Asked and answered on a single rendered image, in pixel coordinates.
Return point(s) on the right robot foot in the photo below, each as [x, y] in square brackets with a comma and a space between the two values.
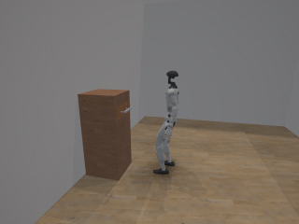
[171, 163]

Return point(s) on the left robot upper arm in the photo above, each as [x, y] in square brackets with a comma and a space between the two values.
[172, 95]

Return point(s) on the drawer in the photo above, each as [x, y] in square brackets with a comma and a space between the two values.
[121, 108]

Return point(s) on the handle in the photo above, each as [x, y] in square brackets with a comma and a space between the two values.
[127, 109]

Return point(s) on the robot left hand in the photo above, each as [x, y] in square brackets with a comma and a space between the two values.
[167, 133]

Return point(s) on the cabinet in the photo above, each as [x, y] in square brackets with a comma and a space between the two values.
[106, 140]

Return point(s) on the left robot forearm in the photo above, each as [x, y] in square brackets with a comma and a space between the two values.
[174, 112]

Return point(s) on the robot head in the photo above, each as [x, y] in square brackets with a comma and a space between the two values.
[172, 74]

